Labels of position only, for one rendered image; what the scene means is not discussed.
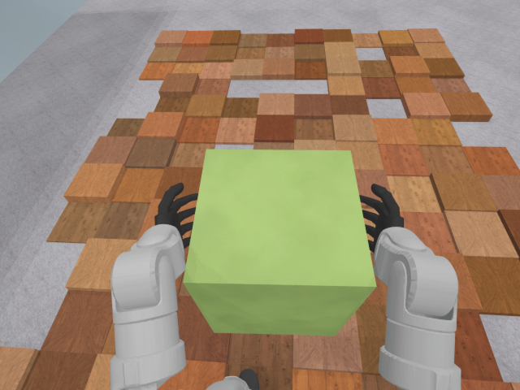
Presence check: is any robot left shin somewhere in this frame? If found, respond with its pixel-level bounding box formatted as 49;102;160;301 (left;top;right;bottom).
223;376;249;389

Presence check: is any left robot hand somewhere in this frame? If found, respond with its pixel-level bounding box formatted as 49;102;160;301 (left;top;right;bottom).
154;183;198;249

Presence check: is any robot left foot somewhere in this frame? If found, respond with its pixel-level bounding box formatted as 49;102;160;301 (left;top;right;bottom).
239;369;259;390

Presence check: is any right robot hand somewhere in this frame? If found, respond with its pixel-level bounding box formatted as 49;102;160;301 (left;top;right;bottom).
359;184;404;253

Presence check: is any left robot forearm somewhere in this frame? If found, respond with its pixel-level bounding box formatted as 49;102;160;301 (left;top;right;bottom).
110;224;186;390

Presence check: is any carton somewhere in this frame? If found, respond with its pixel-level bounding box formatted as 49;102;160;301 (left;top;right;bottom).
183;149;377;336

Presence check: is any right robot forearm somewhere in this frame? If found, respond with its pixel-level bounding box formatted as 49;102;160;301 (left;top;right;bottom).
374;227;461;390

